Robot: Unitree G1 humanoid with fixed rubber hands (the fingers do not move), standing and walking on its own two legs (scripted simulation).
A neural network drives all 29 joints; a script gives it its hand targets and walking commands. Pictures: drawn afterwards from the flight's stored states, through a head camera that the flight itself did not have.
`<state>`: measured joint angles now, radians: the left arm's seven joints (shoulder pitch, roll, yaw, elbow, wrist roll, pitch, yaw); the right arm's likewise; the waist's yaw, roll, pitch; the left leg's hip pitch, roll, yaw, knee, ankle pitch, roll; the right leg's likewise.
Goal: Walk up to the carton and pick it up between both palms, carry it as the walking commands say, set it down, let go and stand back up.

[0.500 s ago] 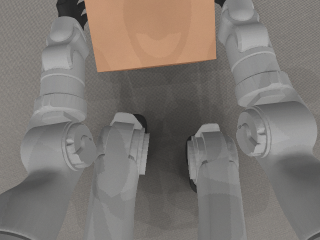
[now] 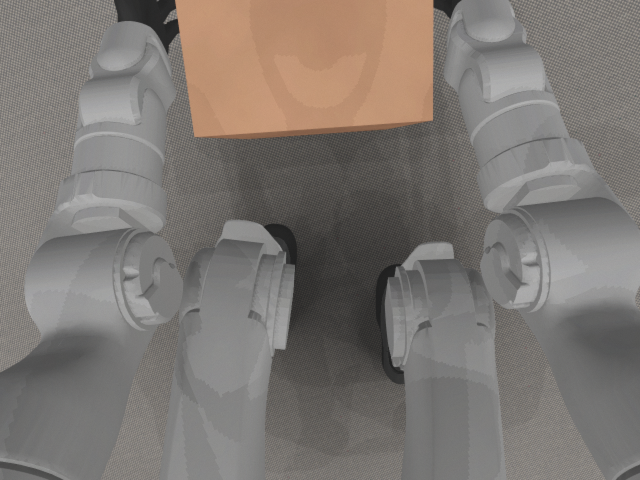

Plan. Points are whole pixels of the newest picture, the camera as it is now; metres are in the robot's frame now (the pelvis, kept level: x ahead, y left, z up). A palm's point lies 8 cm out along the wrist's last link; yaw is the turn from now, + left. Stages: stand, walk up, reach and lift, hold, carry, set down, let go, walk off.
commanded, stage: set down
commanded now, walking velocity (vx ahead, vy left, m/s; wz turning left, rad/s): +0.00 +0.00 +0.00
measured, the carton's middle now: (309, 41) +0.52 +0.08 -0.24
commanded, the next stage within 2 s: none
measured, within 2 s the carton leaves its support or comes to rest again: rests again in 0.12 s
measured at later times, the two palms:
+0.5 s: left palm (146, 28) +0.50 +0.24 -0.17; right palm (464, 3) +0.55 -0.07 -0.18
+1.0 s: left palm (141, 43) +0.49 +0.25 -0.18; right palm (488, 0) +0.55 -0.09 -0.18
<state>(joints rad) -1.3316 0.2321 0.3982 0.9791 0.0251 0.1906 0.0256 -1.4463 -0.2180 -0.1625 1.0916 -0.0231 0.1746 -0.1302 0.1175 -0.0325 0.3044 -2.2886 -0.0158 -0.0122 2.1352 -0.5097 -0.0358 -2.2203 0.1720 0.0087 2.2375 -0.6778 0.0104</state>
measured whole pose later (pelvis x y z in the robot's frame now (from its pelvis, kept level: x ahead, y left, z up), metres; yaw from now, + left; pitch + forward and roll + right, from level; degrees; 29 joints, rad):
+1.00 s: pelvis -0.01 +0.01 +0.00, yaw +0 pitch +36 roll +2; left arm -1.41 0.31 0.31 1.20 -0.14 0.01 0.09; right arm -1.51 -0.34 0.01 1.15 0.13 0.09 -0.11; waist 0.10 0.00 0.38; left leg -2.29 0.00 0.03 2.13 -0.47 0.00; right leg -2.22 0.11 0.01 2.24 -0.64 0.01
